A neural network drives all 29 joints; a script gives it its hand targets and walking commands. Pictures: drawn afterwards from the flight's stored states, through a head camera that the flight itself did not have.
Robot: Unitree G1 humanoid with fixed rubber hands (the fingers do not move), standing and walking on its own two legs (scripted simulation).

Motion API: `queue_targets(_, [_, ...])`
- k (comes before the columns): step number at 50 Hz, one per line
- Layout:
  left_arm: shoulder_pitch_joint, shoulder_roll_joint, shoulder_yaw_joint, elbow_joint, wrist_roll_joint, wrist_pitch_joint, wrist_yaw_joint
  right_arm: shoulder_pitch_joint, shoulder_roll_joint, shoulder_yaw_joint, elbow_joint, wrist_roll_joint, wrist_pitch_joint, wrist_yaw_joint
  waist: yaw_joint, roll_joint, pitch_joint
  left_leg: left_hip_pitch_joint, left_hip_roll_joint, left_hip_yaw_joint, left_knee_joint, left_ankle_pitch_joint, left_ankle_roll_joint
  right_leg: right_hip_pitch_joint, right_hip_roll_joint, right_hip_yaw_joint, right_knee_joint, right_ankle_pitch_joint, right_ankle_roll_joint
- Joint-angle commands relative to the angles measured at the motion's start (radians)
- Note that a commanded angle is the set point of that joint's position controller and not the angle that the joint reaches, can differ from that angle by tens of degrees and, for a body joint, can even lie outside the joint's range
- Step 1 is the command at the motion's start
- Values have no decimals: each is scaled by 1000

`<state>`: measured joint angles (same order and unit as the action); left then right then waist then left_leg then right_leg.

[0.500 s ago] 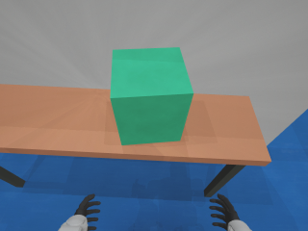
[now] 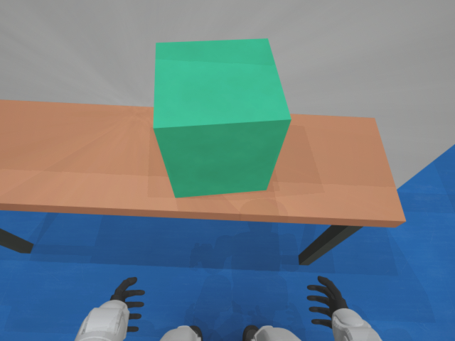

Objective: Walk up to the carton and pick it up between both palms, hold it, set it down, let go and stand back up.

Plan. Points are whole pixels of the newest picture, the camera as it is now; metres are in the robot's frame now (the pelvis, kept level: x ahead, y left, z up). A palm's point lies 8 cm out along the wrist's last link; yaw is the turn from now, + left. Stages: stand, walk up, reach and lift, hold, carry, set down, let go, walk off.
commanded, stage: set down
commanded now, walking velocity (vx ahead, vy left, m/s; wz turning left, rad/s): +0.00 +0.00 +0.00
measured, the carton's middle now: (217, 125) +0.51 +0.03 +0.00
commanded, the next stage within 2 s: let go in 0.08 s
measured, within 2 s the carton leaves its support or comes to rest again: neither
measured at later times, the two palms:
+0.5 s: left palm (100, 299) +0.19 +0.22 -0.06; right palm (382, 298) +0.19 -0.26 -0.06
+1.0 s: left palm (97, 328) +0.15 +0.22 -0.07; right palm (371, 330) +0.14 -0.23 -0.08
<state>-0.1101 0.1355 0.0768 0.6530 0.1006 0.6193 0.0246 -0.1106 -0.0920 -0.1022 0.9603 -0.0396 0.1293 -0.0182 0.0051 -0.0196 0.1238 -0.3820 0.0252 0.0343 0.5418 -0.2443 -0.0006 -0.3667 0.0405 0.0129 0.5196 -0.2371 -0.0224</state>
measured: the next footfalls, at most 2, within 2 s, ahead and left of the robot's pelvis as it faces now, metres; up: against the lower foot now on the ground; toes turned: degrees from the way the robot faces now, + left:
none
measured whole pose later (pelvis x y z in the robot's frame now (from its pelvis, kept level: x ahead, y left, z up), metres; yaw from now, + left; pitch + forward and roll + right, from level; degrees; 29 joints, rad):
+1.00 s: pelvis +0.00 +0.00 +0.00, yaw -1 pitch -3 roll +1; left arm 0.23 0.26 -0.06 0.44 -0.05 0.22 0.05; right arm 0.17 -0.13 -0.14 0.79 -0.09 -0.19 0.06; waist 0.02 -0.04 0.02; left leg -0.20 0.02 0.06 0.50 -0.24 0.00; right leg -0.22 0.03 0.04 0.52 -0.25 -0.03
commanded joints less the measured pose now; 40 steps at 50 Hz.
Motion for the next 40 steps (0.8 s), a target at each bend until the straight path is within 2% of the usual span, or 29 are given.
queue_targets(1, [-90, 89, 40, -111, 26, 20, -5, -69, -106, -3, -41, 23, -4, -6, -13, 33, -431, 164, 25, -8, -35, 231, -28, 117, -62, 16, -46, 291, -4])
queue_targets(4, [-95, 96, 52, -121, 34, 29, -9, -80, -116, 5, -46, 33, 4, -4, -12, 31, -458, 159, 22, -10, -24, 260, -28, 115, -57, 14, -32, 329, -1])
queue_targets(7, [-75, 112, 56, -178, 28, 29, -9, -63, -138, 7, -101, 41, 14, -3, 0, 19, -511, 182, 18, -5, -27, 315, -23, 160, -43, 14, -23, 390, 2])
queue_targets(11, [53, 143, 27, -373, -13, 16, -9, 24, -213, -19, -242, 65, 22, -6, 18, 21, -594, 300, 13, 8, -68, 451, -22, 271, -5, 13, -46, 496, -6])
queue_targets(14, [168, 167, -16, -544, -45, 11, -10, 102, -258, -28, -345, 84, 23, -2, 18, 39, -570, 377, 8, 14, -110, 546, -30, 315, 17, 16, -102, 541, -9])
queue_targets(16, [224, 176, -50, -585, -62, 1, -16, 141, -261, -8, -367, 97, 18, 13, 15, 48, -504, 407, 3, 13, -136, 577, -36, 312, 21, 19, -146, 535, -8])
queue_targets(18, [263, 179, -75, -579, -71, -17, -24, 170, -246, 22, -366, 110, 5, 35, 16, 50, -416, 429, -3, 12, -158, 573, -42, 288, 16, 23, -192, 506, -7])
queue_targets(21, [283, 183, -80, -516, -68, -63, -35, 180, -200, 52, -354, 114, -27, 67, 20, 36, -276, 426, -14, 12, -182, 475, -39, 232, -7, 33, -244, 412, -1])
queue_targets(24, [265, 201, -65, -472, -67, -148, -39, 162, -168, 38, -346, 87, -94, 91, 18, 13, -190, 377, -18, 16, -193, 328, -17, 182, -32, 51, -252, 286, 8])
queue_targets(28, [245, 213, -60, -453, -84, -297, -25, 155, -155, 2, -337, 36, -225, 100, 10, 13, -163, 302, -12, 27, -182, 178, 9, 138, -49, 69, -212, 168, 11])
queue_targets(31, [244, 217, -66, -426, -97, -376, -13, 157, -159, -17, -311, 9, -296, 95, 0, 23, -155, 260, -8, 32, -167, 98, 9, 116, -51, 67, -189, 96, 4])
queue_targets(35, [240, 231, -76, -393, -116, -414, 0, 156, -161, -43, -287, -22, -337, 79, -6, 17, -134, 208, -3, 35, -168, -4, 10, 101, -44, 56, -172, -5, 1])
queue_targets(40, [224, 242, -86, -375, -136, -422, 16, 139, -153, -62, -294, -49, -352, 69, 5, 4, -123, 144, 2, 40, -184, -82, 17, 121, -35, 46, -153, -79, -2])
